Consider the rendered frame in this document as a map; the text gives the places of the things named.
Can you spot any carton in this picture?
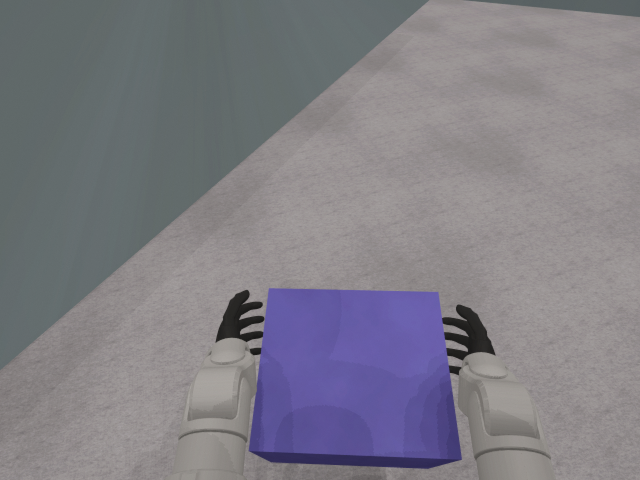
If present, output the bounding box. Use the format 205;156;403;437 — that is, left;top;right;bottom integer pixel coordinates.
249;288;462;469

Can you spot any right robot hand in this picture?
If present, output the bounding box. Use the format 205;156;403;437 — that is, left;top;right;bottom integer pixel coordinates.
442;304;496;375

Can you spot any left robot forearm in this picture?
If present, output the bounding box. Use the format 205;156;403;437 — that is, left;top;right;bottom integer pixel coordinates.
164;338;257;480

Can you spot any right robot forearm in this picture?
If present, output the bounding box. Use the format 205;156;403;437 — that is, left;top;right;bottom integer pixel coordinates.
458;352;556;480

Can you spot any left robot hand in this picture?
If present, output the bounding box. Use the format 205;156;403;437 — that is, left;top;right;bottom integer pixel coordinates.
215;290;264;355

